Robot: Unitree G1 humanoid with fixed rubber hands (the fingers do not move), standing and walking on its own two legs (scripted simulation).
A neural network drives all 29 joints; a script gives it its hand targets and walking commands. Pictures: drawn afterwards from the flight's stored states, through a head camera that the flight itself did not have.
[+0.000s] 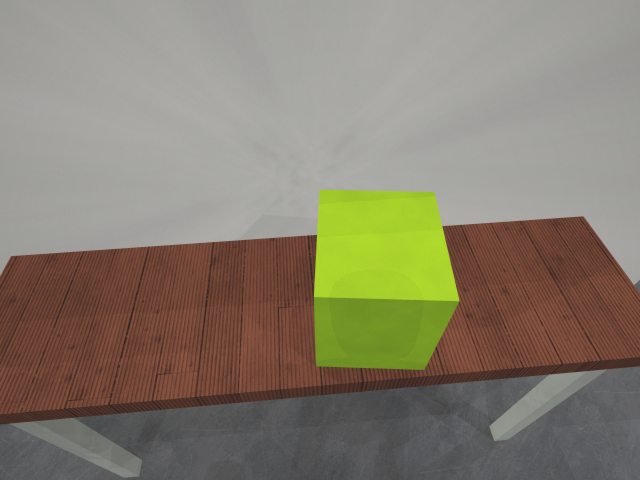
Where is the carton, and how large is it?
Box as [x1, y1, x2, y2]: [314, 190, 458, 369]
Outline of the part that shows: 319,190 314,285 316,365 424,369 458,302 458,297 434,192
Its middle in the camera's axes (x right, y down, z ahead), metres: +0.08 +0.06 +0.58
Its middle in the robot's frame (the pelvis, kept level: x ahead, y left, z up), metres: +0.41 -0.05 -0.01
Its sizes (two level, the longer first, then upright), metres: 0.184 0.167 0.200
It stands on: a table, 0.65 m high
